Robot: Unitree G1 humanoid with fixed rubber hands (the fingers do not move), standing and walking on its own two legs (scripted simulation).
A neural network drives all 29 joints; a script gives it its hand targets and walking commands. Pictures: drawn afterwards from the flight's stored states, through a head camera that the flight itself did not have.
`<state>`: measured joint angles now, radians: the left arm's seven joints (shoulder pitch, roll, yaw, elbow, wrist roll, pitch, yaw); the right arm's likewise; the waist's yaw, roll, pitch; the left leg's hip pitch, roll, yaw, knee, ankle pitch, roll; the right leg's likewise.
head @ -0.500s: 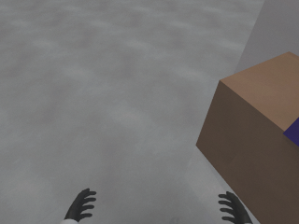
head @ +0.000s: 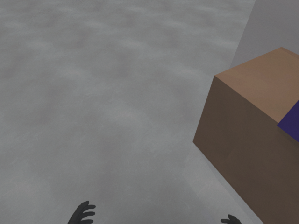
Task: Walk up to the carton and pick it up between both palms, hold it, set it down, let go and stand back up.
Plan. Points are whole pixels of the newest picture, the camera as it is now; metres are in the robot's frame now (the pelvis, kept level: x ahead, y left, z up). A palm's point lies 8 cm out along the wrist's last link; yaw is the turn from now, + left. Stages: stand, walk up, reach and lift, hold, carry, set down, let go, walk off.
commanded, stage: stand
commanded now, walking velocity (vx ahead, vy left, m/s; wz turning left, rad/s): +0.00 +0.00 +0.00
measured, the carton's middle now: out of the picture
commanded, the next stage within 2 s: walk up in 1.32 s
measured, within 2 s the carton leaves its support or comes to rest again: neither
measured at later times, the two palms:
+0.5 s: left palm out of the picture +0.09 +0.23 -0.11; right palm out of the picture +0.08 -0.22 -0.11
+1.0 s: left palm out of the picture +0.05 +0.24 -0.12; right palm out of the picture +0.06 -0.22 -0.12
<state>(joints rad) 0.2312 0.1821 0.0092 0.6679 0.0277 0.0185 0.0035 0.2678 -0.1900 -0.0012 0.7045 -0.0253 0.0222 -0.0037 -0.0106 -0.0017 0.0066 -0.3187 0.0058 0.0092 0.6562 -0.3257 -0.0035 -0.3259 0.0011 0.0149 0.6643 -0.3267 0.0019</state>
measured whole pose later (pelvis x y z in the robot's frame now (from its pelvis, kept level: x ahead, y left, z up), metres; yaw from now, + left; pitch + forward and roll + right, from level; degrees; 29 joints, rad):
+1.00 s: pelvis +0.02 +0.01 +0.01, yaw +0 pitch +0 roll +0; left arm 0.29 0.16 0.04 0.91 0.01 0.00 0.03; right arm 0.29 -0.16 -0.04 0.92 -0.02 -0.01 -0.02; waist 0.00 -0.01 0.02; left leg -0.24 -0.01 0.01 0.52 -0.28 0.01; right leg -0.24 -0.01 0.02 0.52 -0.27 0.02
